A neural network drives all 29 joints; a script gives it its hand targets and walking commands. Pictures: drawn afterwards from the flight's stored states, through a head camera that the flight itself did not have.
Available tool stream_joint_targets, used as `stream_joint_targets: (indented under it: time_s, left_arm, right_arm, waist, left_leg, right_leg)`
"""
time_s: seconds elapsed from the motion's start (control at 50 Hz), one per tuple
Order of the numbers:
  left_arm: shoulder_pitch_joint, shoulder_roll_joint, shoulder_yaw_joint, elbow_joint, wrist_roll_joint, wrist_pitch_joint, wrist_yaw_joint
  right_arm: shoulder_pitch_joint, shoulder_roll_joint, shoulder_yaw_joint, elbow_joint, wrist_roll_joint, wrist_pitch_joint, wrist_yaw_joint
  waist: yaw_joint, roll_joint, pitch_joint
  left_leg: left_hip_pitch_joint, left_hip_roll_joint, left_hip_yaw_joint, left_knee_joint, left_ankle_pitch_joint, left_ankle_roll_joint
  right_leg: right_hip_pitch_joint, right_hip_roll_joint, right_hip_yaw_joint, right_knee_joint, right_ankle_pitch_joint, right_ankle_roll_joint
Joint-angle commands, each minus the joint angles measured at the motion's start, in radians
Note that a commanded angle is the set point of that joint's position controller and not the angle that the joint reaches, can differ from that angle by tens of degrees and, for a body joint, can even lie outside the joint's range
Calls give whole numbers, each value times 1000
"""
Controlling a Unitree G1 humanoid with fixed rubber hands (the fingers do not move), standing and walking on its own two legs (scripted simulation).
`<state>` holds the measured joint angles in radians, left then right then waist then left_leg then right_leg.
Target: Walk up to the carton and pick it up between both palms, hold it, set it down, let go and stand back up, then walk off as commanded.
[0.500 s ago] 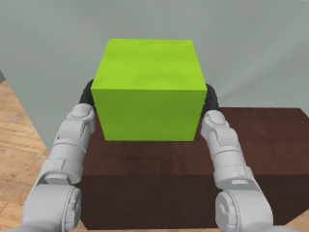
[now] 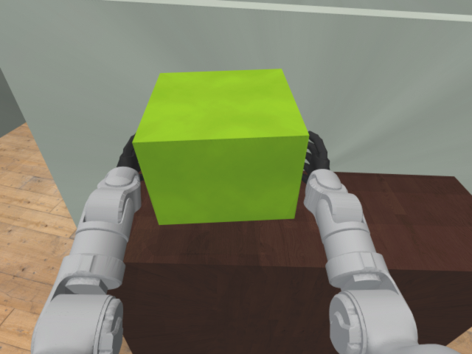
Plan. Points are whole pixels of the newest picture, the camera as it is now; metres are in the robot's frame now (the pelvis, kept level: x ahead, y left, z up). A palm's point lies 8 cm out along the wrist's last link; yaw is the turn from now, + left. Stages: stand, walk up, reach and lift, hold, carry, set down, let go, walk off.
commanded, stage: hold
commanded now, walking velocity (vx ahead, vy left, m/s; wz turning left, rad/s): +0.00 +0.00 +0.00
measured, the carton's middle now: (223, 142) +0.43 +0.02 +0.19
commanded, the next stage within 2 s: none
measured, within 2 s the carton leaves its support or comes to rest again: neither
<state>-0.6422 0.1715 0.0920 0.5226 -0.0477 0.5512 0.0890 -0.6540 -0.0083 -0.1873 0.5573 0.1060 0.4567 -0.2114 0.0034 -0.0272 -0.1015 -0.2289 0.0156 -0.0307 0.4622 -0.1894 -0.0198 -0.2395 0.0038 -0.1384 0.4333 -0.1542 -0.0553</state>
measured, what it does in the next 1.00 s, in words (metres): stands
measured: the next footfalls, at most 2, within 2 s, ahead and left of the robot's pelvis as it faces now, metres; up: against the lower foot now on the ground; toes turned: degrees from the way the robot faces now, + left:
none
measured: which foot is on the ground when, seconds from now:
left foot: down 0.00-1.00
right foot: down 0.00-1.00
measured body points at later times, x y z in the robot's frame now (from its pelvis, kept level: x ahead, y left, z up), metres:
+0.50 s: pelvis +0.01 +0.00 +0.00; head -0.04 +0.00 +0.45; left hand +0.39 +0.17 +0.18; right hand +0.39 -0.16 +0.18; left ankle +0.04 +0.13 -0.74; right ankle +0.06 -0.08 -0.74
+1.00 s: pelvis +0.01 +0.00 +0.00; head -0.04 +0.00 +0.45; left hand +0.39 +0.17 +0.18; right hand +0.39 -0.16 +0.17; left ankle +0.04 +0.13 -0.74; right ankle +0.06 -0.08 -0.74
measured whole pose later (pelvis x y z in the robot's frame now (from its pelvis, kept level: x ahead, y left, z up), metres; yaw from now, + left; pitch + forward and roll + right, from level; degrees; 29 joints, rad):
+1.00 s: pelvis +0.01 +0.00 +0.00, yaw +0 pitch -2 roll +0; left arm -0.64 0.14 0.10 0.40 -0.03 0.65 0.11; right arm -0.65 -0.03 -0.19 0.48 0.12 0.51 -0.19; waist -0.01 -0.02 -0.10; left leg -0.22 0.02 -0.03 0.44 -0.19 -0.02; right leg -0.24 0.00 -0.14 0.43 -0.16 -0.06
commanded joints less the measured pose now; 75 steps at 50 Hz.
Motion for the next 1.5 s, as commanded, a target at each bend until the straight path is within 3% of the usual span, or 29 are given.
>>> stream_joint_targets:
  time_s: [0.0, 0.12, 0.2, 0.3, 0.38, 0.46, 0.52, 0.68, 1.48]
  left_arm:
    - [-1076, -792, -285, -343, -42, -84, -141]
    - [-1064, -839, -375, -456, -102, -101, -116]
    - [-993, -860, -421, -535, -107, -89, -105]
    - [-877, -851, -459, -630, -118, -58, -105]
    - [-793, -798, -381, -570, -62, -16, -131]
    - [-779, -732, -256, -447, 19, 13, -169]
    - [-830, -749, -268, -451, 3, 6, -179]
    - [-856, -787, -323, -498, -32, -13, -163]
    - [-861, -809, -351, -501, -42, -5, -143]
  right_arm:
    - [-1045, 646, 401, -179, 81, -98, 213]
    - [-1071, 686, 484, -312, 130, -124, 213]
    - [-991, 675, 534, -360, 168, -113, 194]
    - [-934, 670, 613, -516, 231, -85, 155]
    - [-879, 637, 611, -488, 226, -39, 133]
    - [-863, 603, 544, -356, 182, -6, 133]
    - [-912, 630, 534, -363, 177, -14, 142]
    - [-961, 657, 569, -429, 194, -36, 151]
    - [-963, 657, 574, -413, 197, -38, 165]
  waist:
    - [-23, 94, -368]
    - [-14, 92, -507]
    - [-28, 105, -546]
    - [-29, 89, -610]
    - [-14, 47, -531]
    - [1, 11, -389]
    - [2, 21, -398]
    - [4, 40, -510]
    - [3, 45, -490]
  left_leg:
    - [-48, -35, -11, -212, -114, 18]
    - [14, -40, -19, -173, 45, 7]
    - [73, -48, -26, -144, 178, -5]
    - [103, -69, -34, -103, 316, 0]
    - [79, -79, -26, -120, 265, 16]
    - [31, -78, -7, -169, 109, 35]
    - [9, -76, -2, -177, 72, 33]
    - [19, -74, -12, -157, 137, 25]
    - [25, -70, -17, -154, 114, 24]
  right_leg:
    - [218, 6, 128, -125, -166, 56]
    - [258, 16, 131, -108, 4, 62]
    - [301, 28, 129, -96, 150, 67]
    - [393, 35, 145, -79, 347, 84]
    - [408, 24, 149, -94, 334, 98]
    - [366, 3, 149, -132, 163, 104]
    - [362, -3, 152, -128, 124, 103]
    - [390, 6, 152, -103, 198, 98]
    - [359, 15, 148, -105, 171, 93]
